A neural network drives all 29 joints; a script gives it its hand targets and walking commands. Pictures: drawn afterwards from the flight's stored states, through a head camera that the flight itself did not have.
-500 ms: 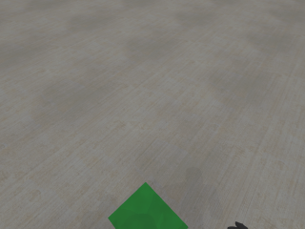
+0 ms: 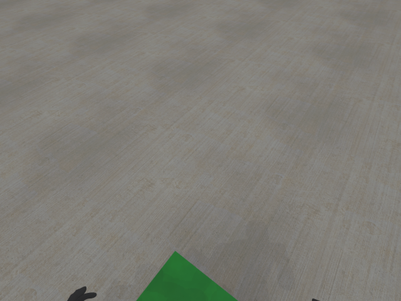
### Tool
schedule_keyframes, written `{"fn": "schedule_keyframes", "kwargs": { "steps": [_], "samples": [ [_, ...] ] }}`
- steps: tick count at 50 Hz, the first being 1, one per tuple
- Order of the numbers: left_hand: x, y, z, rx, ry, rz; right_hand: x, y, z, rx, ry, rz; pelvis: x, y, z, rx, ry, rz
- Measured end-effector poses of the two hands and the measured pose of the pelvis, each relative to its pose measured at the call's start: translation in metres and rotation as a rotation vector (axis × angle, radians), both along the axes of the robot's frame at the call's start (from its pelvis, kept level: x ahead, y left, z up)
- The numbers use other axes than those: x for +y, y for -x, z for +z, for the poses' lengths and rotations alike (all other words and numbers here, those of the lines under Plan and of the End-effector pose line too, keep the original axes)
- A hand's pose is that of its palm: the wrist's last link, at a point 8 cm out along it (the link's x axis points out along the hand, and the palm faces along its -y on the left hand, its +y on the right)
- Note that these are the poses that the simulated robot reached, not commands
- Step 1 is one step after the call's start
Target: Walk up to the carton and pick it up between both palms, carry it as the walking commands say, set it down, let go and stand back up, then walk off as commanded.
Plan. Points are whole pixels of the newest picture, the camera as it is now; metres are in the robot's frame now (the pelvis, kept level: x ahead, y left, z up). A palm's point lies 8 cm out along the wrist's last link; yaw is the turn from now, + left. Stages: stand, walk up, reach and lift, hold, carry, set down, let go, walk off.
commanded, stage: walk off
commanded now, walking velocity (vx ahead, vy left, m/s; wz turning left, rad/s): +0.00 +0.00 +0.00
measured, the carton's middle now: out of the picture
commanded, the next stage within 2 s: none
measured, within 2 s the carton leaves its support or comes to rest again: neither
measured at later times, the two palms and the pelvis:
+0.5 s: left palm out of the picture +0.13 +0.24 -0.10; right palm out of the picture +0.10 -0.27 -0.13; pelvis +0.02 -0.02 -0.01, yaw -2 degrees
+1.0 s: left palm out of the picture +0.16 +0.24 -0.08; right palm (322, 227) +0.30 -0.30 -0.10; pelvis +0.17 -0.03 +0.00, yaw -16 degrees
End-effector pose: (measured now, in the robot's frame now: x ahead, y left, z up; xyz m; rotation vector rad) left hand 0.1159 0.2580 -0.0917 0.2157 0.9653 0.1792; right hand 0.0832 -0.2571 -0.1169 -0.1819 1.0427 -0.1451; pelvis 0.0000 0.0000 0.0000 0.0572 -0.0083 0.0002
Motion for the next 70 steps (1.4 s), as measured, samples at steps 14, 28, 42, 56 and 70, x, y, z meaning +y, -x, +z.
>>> {"fn": "schedule_keyframes", "kwargs": {
  "steps": [14, 28, 42, 56, 70],
  "samples": [
    [0.004, 0.006, -0.015, 0.010, 0.053, 0.002, 0.011, 0.004, 0.013, -0.031, 0.035, -0.021, 0.010, 0.004, -0.002, -0.034, 0.039, -0.015],
    [-0.026, 0.009, -0.004, 0.100, -0.016, 0.004, -0.025, -0.039, -0.005, -0.042, -0.031, -0.029, -0.030, -0.035, -0.002, 0.002, -0.017, -0.051],
    [-0.028, 0.030, 0.024, 0.373, -0.114, 0.027, -0.039, -0.134, 0.007, -0.115, -0.101, -0.072, -0.043, -0.108, 0.014, 0.059, -0.073, -0.196],
    [-0.011, -0.135, -0.022, 0.401, -0.091, -0.116, -0.050, -0.280, 0.013, -0.262, 0.006, -0.178, -0.023, -0.239, -0.016, 0.082, -0.002, -0.354],
    [-0.209, -0.502, -0.003, -0.106, 0.071, -0.618, -0.074, -0.184, -0.011, 0.037, 0.016, -0.547, -0.077, -0.346, -0.014, 0.031, -0.005, -0.522]
  ]
}}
